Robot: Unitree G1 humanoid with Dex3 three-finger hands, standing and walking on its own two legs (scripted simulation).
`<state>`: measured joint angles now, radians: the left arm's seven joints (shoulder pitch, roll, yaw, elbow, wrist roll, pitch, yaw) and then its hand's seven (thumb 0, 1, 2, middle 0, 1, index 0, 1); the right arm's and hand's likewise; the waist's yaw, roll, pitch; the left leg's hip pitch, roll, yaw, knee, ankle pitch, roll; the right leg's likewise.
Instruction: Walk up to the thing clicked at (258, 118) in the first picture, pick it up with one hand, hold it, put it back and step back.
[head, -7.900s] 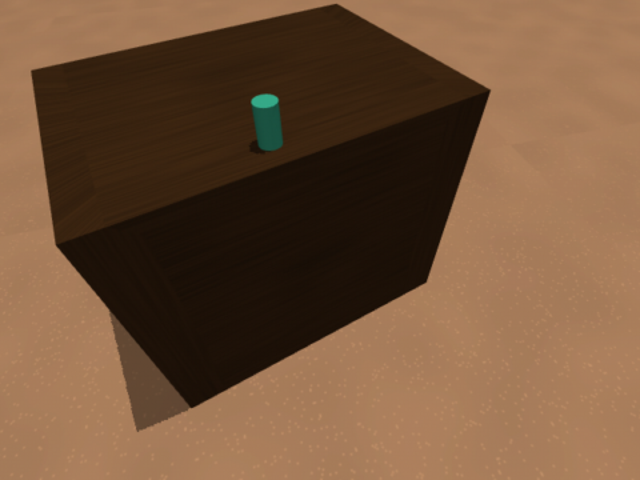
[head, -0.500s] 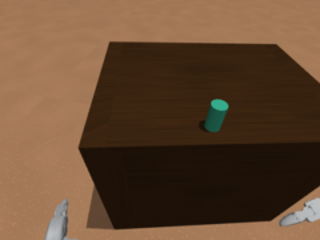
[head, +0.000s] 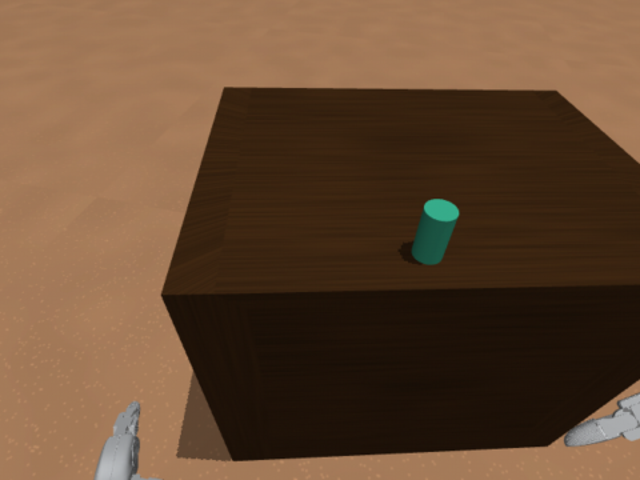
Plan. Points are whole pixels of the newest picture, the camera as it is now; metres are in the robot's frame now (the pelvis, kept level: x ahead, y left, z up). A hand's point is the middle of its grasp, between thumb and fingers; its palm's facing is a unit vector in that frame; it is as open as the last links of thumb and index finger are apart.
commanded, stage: go down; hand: right
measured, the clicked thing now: (433, 232) +0.45 -0.16 +0.07
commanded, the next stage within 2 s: none
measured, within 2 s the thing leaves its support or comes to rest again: neither
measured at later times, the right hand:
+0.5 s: hand (628, 257) +0.29 -0.30 +0.19, palm faces +0.20 +0.95 -0.25, open 17.6 cm
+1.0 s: hand (635, 227) +0.32 -0.33 +0.20, palm faces +0.13 +0.98 -0.13, open 17.7 cm
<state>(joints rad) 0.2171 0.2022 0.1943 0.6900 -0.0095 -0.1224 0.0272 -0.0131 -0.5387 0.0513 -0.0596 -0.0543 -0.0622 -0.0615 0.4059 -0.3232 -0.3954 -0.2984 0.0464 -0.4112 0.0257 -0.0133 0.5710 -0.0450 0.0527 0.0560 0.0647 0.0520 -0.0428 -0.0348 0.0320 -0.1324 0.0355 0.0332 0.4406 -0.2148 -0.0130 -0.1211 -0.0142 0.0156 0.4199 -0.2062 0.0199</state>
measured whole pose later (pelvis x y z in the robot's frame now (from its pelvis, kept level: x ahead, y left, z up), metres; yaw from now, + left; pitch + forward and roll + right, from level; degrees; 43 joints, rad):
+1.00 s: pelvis +0.01 +0.00 +0.00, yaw +0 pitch +0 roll +0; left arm 0.22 0.25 0.00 0.72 -0.02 -0.22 0.20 -0.01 -0.53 0.05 -0.05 -0.05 -0.06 -0.05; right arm -0.34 -0.64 -0.56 0.52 0.26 0.02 0.53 -0.02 0.60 -0.02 0.06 0.04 0.06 0.04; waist -0.01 -0.02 -0.05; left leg -0.23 0.03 0.04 0.47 -0.23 -0.01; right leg -0.23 -0.02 0.02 0.47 -0.23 0.02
